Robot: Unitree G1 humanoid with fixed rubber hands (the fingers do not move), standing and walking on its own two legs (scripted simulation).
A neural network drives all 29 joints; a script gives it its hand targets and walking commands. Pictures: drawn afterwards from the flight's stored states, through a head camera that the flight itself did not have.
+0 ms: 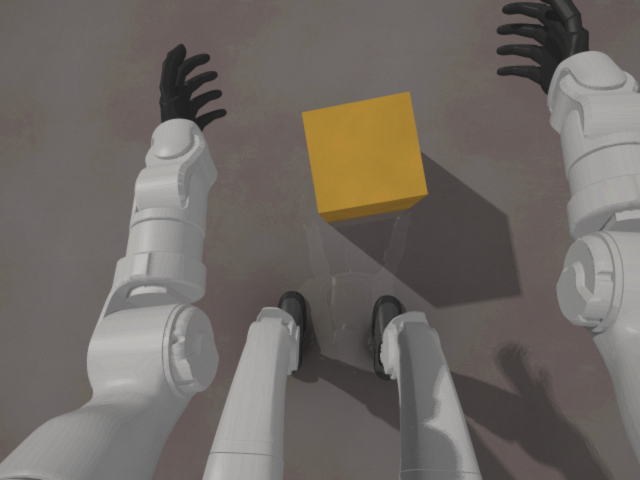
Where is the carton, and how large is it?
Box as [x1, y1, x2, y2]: [302, 91, 427, 222]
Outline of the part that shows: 409,91 302,112 318,212 327,222 408,208 427,194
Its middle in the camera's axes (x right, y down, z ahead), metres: +0.09 -0.16 +0.86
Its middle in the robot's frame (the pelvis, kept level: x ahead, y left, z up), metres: +0.53 -0.02 -0.53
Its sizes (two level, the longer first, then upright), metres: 0.210 0.200 0.250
